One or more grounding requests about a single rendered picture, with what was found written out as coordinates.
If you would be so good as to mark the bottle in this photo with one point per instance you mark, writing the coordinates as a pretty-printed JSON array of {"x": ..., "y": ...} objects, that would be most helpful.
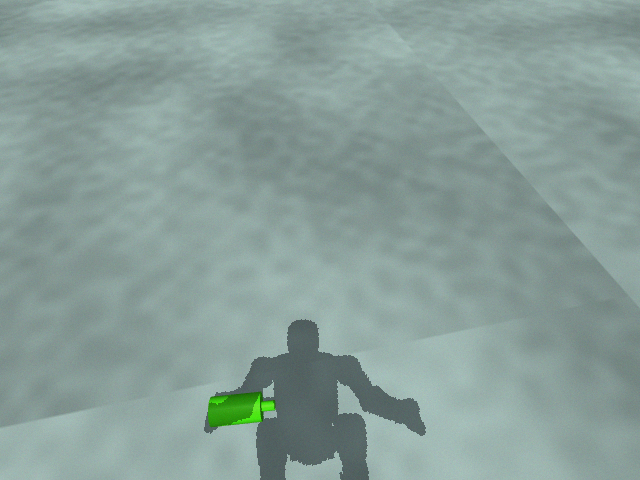
[{"x": 238, "y": 409}]

